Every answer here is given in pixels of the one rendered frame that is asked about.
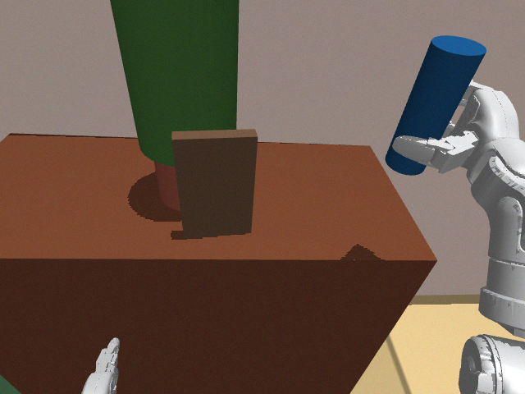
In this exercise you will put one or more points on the potted plant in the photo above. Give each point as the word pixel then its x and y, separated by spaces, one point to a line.
pixel 180 58

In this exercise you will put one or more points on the right robot arm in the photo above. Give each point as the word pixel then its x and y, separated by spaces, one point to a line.
pixel 489 364

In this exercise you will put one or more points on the left robot hand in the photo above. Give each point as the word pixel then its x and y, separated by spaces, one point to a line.
pixel 104 379

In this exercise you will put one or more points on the right robot hand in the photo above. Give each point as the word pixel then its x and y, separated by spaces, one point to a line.
pixel 488 115

